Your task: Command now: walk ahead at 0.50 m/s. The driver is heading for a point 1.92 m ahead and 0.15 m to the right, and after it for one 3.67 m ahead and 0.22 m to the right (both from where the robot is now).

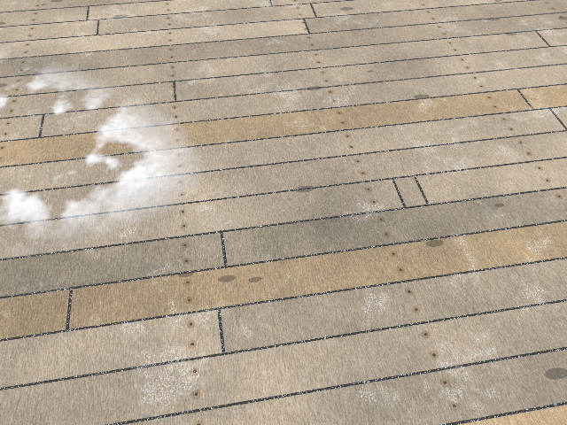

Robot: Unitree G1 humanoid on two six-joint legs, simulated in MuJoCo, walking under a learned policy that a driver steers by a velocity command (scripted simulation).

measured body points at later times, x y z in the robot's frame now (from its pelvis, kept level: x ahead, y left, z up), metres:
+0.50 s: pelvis +0.21 -0.06 -0.01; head +0.23 -0.06 +0.44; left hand +0.30 +0.19 -0.15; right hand +0.31 -0.32 -0.14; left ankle +0.26 +0.09 -0.73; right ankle +0.26 -0.15 -0.75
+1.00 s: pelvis +0.27 -0.04 -0.01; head +0.28 -0.04 +0.44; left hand +0.33 +0.22 -0.16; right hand +0.33 -0.29 -0.16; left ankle +0.26 +0.09 -0.75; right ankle +0.26 -0.15 -0.75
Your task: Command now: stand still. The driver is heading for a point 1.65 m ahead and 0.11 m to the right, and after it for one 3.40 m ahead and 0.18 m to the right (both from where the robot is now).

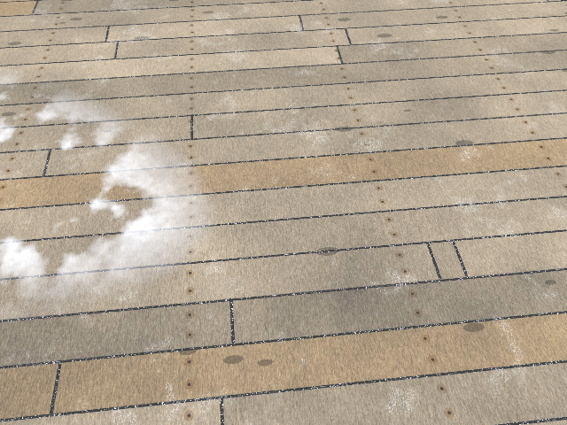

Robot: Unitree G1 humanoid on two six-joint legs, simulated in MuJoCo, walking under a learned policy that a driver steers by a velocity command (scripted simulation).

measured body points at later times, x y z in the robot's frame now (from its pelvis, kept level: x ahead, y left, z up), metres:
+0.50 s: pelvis +0.01 +0.00 +0.00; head +0.01 +0.00 +0.45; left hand +0.03 +0.25 -0.16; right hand +0.03 -0.25 -0.16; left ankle -0.01 +0.13 -0.73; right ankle +0.00 -0.11 -0.74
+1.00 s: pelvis +0.17 +0.02 +0.00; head +0.20 +0.04 +0.45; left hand +0.39 +0.24 -0.11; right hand +0.06 -0.20 -0.14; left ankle +0.02 +0.13 -0.74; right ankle +0.36 -0.12 -0.69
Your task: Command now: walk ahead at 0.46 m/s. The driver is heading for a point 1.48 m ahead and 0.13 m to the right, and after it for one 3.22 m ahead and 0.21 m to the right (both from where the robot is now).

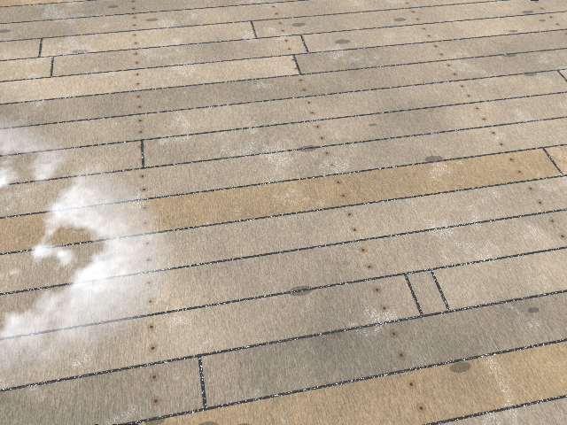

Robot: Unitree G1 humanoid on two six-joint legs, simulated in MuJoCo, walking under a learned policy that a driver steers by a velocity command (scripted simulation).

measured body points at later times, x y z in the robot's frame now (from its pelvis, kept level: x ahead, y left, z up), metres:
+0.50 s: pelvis +0.29 -0.04 +0.01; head +0.31 -0.04 +0.46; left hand +0.26 +0.22 -0.13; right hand +0.48 -0.28 -0.10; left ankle +0.49 +0.14 -0.68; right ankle +0.22 -0.13 -0.74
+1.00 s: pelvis +0.59 +0.02 +0.01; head +0.60 +0.03 +0.46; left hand +0.75 +0.28 -0.11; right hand +0.58 -0.24 -0.12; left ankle +0.54 +0.11 -0.74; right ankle +0.75 -0.16 -0.67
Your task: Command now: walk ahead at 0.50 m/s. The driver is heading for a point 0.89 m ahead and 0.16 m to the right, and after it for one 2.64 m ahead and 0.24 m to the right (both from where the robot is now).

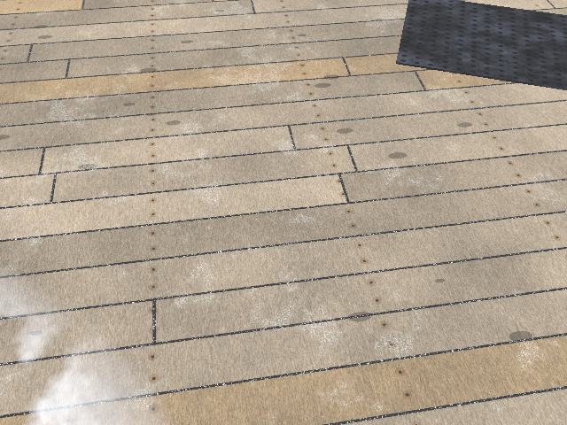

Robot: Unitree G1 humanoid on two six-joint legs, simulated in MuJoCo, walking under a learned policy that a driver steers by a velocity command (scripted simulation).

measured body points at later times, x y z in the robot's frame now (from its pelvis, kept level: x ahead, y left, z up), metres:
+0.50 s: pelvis +0.20 -0.07 -0.01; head +0.23 -0.07 +0.44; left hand +0.29 +0.18 -0.15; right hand +0.31 -0.33 -0.15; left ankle +0.25 +0.09 -0.73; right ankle +0.26 -0.15 -0.75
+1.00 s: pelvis +0.26 -0.04 -0.01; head +0.28 -0.04 +0.44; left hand +0.33 +0.22 -0.16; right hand +0.32 -0.29 -0.16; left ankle +0.25 +0.08 -0.75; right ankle +0.27 -0.15 -0.75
